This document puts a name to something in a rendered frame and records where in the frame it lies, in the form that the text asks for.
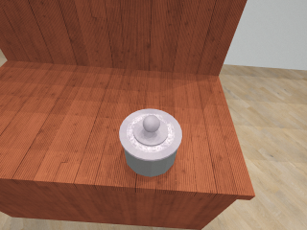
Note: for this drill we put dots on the lid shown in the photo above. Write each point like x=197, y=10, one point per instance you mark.
x=150, y=146

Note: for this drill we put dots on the table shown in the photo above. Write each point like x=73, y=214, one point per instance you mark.
x=76, y=69

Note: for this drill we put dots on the knob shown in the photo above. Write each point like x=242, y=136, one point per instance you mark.
x=151, y=123

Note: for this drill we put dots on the pot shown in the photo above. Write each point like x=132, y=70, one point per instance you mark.
x=150, y=168

